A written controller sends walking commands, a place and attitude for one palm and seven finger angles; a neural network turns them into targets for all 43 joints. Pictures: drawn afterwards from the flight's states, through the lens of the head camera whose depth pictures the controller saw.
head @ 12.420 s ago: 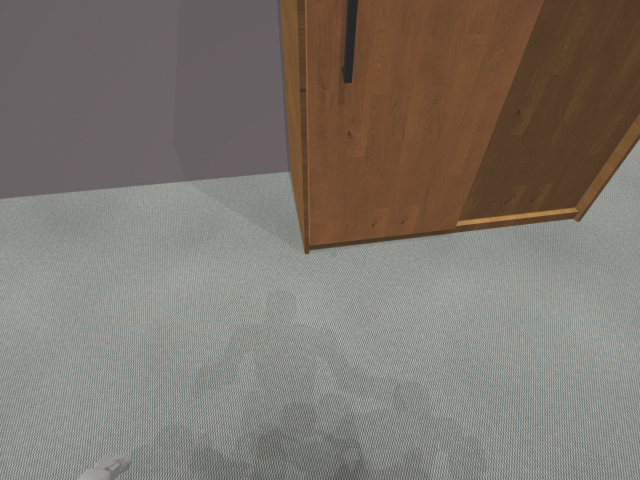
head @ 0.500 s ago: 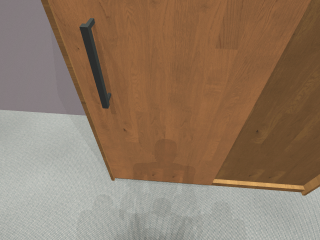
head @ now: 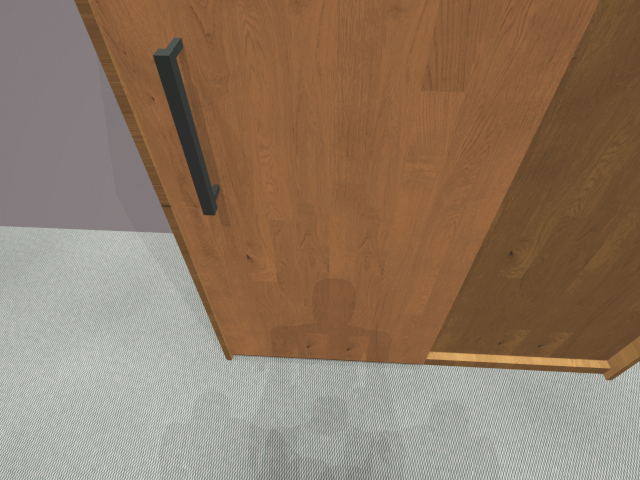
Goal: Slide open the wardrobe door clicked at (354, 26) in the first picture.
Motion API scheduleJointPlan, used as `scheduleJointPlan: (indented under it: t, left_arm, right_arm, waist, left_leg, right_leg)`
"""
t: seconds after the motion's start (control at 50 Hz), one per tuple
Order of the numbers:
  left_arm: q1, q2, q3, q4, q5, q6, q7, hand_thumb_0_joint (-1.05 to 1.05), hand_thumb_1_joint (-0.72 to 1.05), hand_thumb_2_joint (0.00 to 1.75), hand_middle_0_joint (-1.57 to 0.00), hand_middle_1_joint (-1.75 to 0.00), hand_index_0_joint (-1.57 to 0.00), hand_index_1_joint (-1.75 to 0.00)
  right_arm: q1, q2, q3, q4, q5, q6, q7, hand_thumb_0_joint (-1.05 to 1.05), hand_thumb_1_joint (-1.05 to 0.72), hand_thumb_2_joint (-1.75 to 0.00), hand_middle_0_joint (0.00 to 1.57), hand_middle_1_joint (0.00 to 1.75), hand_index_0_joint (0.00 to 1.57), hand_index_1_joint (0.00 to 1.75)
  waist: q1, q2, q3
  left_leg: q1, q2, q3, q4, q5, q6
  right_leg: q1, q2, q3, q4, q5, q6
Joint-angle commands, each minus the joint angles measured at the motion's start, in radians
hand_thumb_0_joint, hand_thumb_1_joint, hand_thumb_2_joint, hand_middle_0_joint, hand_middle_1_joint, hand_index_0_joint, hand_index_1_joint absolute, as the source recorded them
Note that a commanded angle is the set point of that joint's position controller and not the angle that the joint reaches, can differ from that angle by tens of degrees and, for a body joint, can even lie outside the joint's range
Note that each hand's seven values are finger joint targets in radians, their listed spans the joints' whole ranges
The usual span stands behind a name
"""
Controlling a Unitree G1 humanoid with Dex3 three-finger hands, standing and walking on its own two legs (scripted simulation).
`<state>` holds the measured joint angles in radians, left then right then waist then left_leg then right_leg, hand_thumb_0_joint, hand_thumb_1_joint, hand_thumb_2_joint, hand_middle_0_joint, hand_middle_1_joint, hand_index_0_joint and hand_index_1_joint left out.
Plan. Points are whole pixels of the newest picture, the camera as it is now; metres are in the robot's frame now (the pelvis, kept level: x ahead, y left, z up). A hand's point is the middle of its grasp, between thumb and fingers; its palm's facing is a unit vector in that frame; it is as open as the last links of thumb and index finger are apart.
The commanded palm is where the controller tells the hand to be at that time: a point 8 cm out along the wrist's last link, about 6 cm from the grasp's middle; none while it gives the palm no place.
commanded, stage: come to a stop and stand still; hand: left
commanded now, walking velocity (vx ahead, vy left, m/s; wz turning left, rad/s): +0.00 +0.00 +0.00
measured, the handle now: (195, 137) +0.56 +0.24 +0.13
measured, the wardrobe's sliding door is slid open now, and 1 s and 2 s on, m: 0.00 0.00 0.00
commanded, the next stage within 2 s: look again from close up in 0.16 s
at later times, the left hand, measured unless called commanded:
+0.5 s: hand out of the picture +0.02 +0.21 -0.17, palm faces +0.07 -0.96 -0.25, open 7.4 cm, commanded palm none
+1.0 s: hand out of the picture +0.03 +0.20 -0.17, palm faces +0.06 -0.97 -0.24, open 7.4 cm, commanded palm none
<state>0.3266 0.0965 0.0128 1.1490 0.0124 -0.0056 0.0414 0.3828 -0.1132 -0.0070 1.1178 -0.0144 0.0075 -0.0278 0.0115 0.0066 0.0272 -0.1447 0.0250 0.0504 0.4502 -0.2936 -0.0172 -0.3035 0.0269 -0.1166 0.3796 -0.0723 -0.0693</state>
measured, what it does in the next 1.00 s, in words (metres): stands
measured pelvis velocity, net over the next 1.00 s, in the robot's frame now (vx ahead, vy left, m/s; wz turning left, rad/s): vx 0.00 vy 0.01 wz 0.03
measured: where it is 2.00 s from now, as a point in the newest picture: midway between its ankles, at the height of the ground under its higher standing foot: outside the picture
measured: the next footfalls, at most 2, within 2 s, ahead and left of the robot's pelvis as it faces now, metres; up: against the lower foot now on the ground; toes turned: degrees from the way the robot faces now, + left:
none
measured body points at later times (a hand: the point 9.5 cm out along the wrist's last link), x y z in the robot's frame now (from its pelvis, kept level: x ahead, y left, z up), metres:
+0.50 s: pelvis -0.01 +0.02 +0.00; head -0.02 +0.00 +0.45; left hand +0.02 +0.26 -0.15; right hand -0.03 -0.21 -0.17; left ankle -0.03 +0.13 -0.74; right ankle +0.09 -0.07 -0.74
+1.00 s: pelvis +0.00 +0.01 +0.00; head +0.01 +0.00 +0.45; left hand +0.02 +0.25 -0.15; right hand +0.02 -0.22 -0.16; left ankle -0.03 +0.13 -0.74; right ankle +0.09 -0.07 -0.74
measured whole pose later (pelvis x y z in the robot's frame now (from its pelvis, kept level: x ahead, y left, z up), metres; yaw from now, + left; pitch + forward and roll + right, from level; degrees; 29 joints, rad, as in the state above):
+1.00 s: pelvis +0.00 +0.01 +0.00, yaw +2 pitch -2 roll +1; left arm 0.24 0.18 0.01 1.08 0.01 -0.01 0.02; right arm 0.30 -0.19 0.01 1.07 -0.02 -0.02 -0.02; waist 0.00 0.01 0.04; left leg -0.10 -0.02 0.03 0.42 -0.28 0.00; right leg -0.28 -0.02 -0.12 0.43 -0.11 -0.06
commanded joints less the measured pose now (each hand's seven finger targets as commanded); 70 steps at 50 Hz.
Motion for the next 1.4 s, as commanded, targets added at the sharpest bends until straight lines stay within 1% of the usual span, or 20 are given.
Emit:
scheduleJointPlan:
  t: [0.0,0.02,0.04,0.06,0.08,0.1,0.14,0.16,0.22,0.34,0.46,0.52,0.6,0.66,0.7,0.84,0.9,1.06,1.18,1.38]
  left_arm:
    - [0.056,0.17,0.02,-0.058,0.002,-0.036,0.018,0.0,0.9,0.9,-0.2,-0.3,-0.2,-0.3]
    - [0.037,0.153,0.016,-0.064,0.003,-0.03,0.012,0.0,0.9,0.9,-0.2,-0.3,-0.2,-0.3]
    - [0.021,0.147,0.017,-0.066,0.006,-0.028,0.005,0.0,0.9,0.9,-0.2,-0.3,-0.2,-0.3]
    - [-0.004,0.149,0.018,-0.073,0.007,-0.021,0.004,0.0,0.9,0.9,-0.2,-0.3,-0.2,-0.3]
    - [-0.014,0.148,0.02,-0.081,0.005,-0.018,0.003,0.0,0.9,0.9,-0.2,-0.3,-0.2,-0.3]
    - [-0.016,0.15,0.025,-0.089,0.005,-0.015,0.002,0.0,0.9,0.9,-0.2,-0.3,-0.2,-0.3]
    - [-0.008,0.156,0.03,-0.101,0.007,-0.012,0.001,0.0,0.9,0.9,-0.2,-0.3,-0.2,-0.3]
    - [-0.005,0.162,0.031,-0.105,0.008,-0.01,0.001,0.0,0.9,0.9,-0.2,-0.3,-0.2,-0.3]
    - [-0.002,0.172,0.036,-0.124,0.007,-0.012,-0.003,0.0,0.9,0.9,-0.2,-0.3,-0.2,-0.3]
    - [-0.025,0.19,0.04,-0.153,0.005,-0.021,-0.008,0.0,0.9,0.9,-0.2,-0.3,-0.2,-0.3]
    - [-0.041,0.198,0.036,-0.154,0.003,-0.025,-0.009,0.0,0.9,0.9,-0.2,-0.3,-0.2,-0.3]
    - [-0.046,0.206,0.036,-0.146,0.001,-0.03,-0.011,0.0,0.9,0.9,-0.2,-0.3,-0.2,-0.3]
    - [-0.053,0.209,0.032,-0.136,0.001,-0.03,-0.011,0.0,0.9,0.9,-0.2,-0.3,-0.2,-0.3]
    - [-0.051,0.207,0.028,-0.124,0.0,-0.031,-0.01,0.0,0.9,0.9,-0.2,-0.3,-0.2,-0.3]
    - [-0.054,0.213,0.026,-0.118,-0.001,-0.032,-0.011,0.0,0.9,0.9,-0.2,-0.3,-0.2,-0.3]
    - [-0.06,0.22,0.025,-0.109,0.0,-0.029,-0.011,0.0,0.9,0.9,-0.2,-0.3,-0.2,-0.3]
    - [-0.064,0.224,0.027,-0.112,0.0,-0.029,-0.011,0.0,0.9,0.9,-0.2,-0.3,-0.2,-0.3]
    - [-0.073,0.235,0.031,-0.119,0.001,-0.03,-0.011,0.0,0.9,0.9,-0.2,-0.3,-0.2,-0.3]
    - [-0.088,0.247,0.034,-0.126,0.0,-0.03,-0.012,0.0,0.9,0.9,-0.2,-0.3,-0.2,-0.3]
    - [-0.091,0.253,0.033,-0.119,-0.001,-0.027,-0.014,0.0,0.9,0.9,-0.2,-0.3,-0.2,-0.3]
  right_arm:
    - [0.117,-0.062,-0.011,-0.086,-0.001,-0.049,-0.013,0.0,-0.9,-0.9,0.2,0.3,0.2,0.3]
    - [0.114,-0.064,-0.008,-0.085,-0.002,-0.041,-0.013,0.0,-0.9,-0.9,0.2,0.3,0.2,0.3]
    - [0.119,-0.065,-0.009,-0.084,-0.005,-0.031,-0.01,0.0,-0.9,-0.9,0.2,0.3,0.2,0.3]
    - [0.133,-0.071,-0.012,-0.087,-0.009,-0.028,-0.008,0.0,-0.9,-0.9,0.2,0.3,0.2,0.3]
    - [0.135,-0.088,-0.014,-0.09,-0.012,-0.024,-0.007,0.0,-0.9,-0.9,0.2,0.3,0.2,0.3]
    - [0.142,-0.099,-0.016,-0.093,-0.014,-0.024,-0.005,0.0,-0.9,-0.9,0.2,0.3,0.2,0.3]
    - [0.134,-0.11,-0.019,-0.099,-0.015,-0.022,-0.003,0.0,-0.9,-0.9,0.2,0.3,0.2,0.3]
    - [0.135,-0.11,-0.017,-0.1,-0.016,-0.027,-0.003,0.0,-0.9,-0.9,0.2,0.3,0.2,0.3]
    - [0.097,-0.133,-0.02,-0.117,-0.015,-0.034,-0.003,0.0,-0.9,-0.9,0.2,0.3,0.2,0.3]
    - [0.077,-0.158,-0.022,-0.126,-0.011,-0.044,-0.004,0.0,-0.9,-0.9,0.2,0.3,0.2,0.3]
    - [0.061,-0.167,-0.018,-0.117,-0.009,-0.048,-0.004,0.0,-0.9,-0.9,0.2,0.3,0.2,0.3]
    - [0.052,-0.175,-0.018,-0.108,-0.007,-0.048,-0.003,0.0,-0.9,-0.9,0.2,0.3,0.2,0.3]
    - [0.043,-0.179,-0.015,-0.097,-0.005,-0.047,-0.003,0.0,-0.9,-0.9,0.2,0.3,0.2,0.3]
    - [0.034,-0.177,-0.012,-0.089,-0.004,-0.047,-0.004,0.0,-0.9,-0.9,0.2,0.3,0.2,0.3]
    - [0.02,-0.188,-0.011,-0.085,-0.003,-0.049,-0.004,0.0,-0.9,-0.9,0.2,0.3,0.2,0.3]
    - [0.003,-0.19,-0.01,-0.075,-0.003,-0.041,-0.003,0.0,-0.9,-0.9,0.2,0.3,0.2,0.3]
    - [-0.001,-0.191,-0.009,-0.071,-0.004,-0.042,-0.003,0.0,-0.9,-0.9,0.2,0.3,0.2,0.3]
    - [-0.003,-0.188,-0.01,-0.065,-0.004,-0.041,-0.001,0.0,-0.9,-0.9,0.2,0.3,0.2,0.3]
    - [-0.009,-0.198,-0.01,-0.059,-0.003,-0.043,0.0,0.0,-0.9,-0.9,0.2,0.3,0.2,0.3]
    - [-0.01,-0.206,-0.008,-0.052,-0.004,-0.041,-0.001,0.0,-0.9,-0.9,0.2,0.3,0.2,0.3]
  waist:
    - [-0.042,0.105,-0.15]
    - [-0.037,0.046,-0.109]
    - [-0.038,-0.048,-0.041]
    - [-0.046,-0.093,0.014]
    - [-0.043,-0.121,0.085]
    - [-0.042,-0.127,0.116]
    - [-0.032,-0.092,0.156]
    - [-0.031,-0.035,0.132]
    - [-0.011,0.008,0.136]
    - [-0.012,-0.039,0.097]
    - [-0.016,-0.021,0.053]
    - [-0.02,-0.047,0.042]
    - [-0.023,-0.008,0.034]
    - [-0.023,-0.009,0.021]
    - [-0.02,0.002,0.019]
    - [-0.019,-0.042,0.063]
    - [-0.018,-0.019,0.049]
    - [-0.016,-0.052,0.028]
    - [-0.013,-0.014,0.029]
    - [-0.011,-0.02,0.036]
  left_leg:
    - [-0.073,0.031,-0.04,-0.025,0.017,0.011]
    - [-0.087,0.04,-0.046,-0.014,-0.015,0.018]
    - [-0.106,0.029,-0.052,-0.01,-0.048,0.027]
    - [-0.112,0.029,-0.057,-0.025,-0.054,0.036]
    - [-0.153,0.032,-0.074,-0.035,-0.08,0.045]
    - [-0.18,0.032,-0.087,-0.053,-0.097,0.052]
    - [-0.232,0.03,-0.105,-0.078,-0.154,0.062]
    - [-0.225,0.034,-0.107,-0.098,-0.148,0.063]
    - [-0.304,0.047,-0.143,-0.144,-0.209,0.07]
    - [-0.28,0.049,-0.154,-0.15,-0.152,0.07]
    - [-0.22,0.054,-0.147,-0.149,-0.087,0.065]
    - [-0.195,0.043,-0.127,-0.124,-0.057,0.059]
    - [-0.167,0.05,-0.125,-0.13,-0.03,0.056]
    - [-0.147,0.057,-0.122,-0.133,-0.001,0.053]
    - [-0.146,0.059,-0.116,-0.135,0.015,0.05]
    - [-0.149,0.052,-0.107,-0.137,-0.009,0.047]
    - [-0.144,0.053,-0.109,-0.141,-0.003,0.047]
    - [-0.13,0.053,-0.102,-0.135,0.011,0.046]
    - [-0.138,0.057,-0.108,-0.142,0.024,0.044]
    - [-0.135,0.06,-0.111,-0.147,0.023,0.042]
  right_leg:
    - [0.191,-0.212,0.193,0.051,0.066,-0.029]
    - [0.131,-0.2,0.185,0.003,-0.15,-0.027]
    - [0.062,-0.195,0.205,-0.037,-0.298,-0.02]
    - [0.0,-0.192,0.202,-0.042,-0.365,-0.019]
    - [-0.048,-0.182,0.204,-0.051,-0.424,-0.012]
    - [-0.068,-0.174,0.208,-0.043,-0.441,-0.008]
    - [-0.074,-0.158,0.214,-0.038,-0.458,-0.002]
    - [-0.055,-0.157,0.204,-0.013,-0.424,-0.003]
    - [0.021,-0.133,0.19,0.018,-0.353,0.009]
    - [0.073,-0.144,0.201,0.015,-0.286,0.001]
    - [0.106,-0.157,0.19,0.004,-0.227,-0.001]
    - [0.113,-0.175,0.206,-0.018,-0.238,-0.005]
    - [0.115,-0.174,0.196,-0.021,-0.212,-0.003]
    - [0.134,-0.173,0.192,-0.021,-0.172,-0.004]
    - [0.15,-0.173,0.189,-0.018,-0.141,-0.001]
    - [0.137,-0.175,0.201,-0.056,-0.2,0.002]
    - [0.15,-0.175,0.196,-0.056,-0.193,0.004]
    - [0.176,-0.181,0.197,-0.074,-0.192,0.003]
    - [0.19,-0.182,0.188,-0.07,-0.171,0.003]
    - [0.191,-0.183,0.183,-0.077,-0.178,0.004]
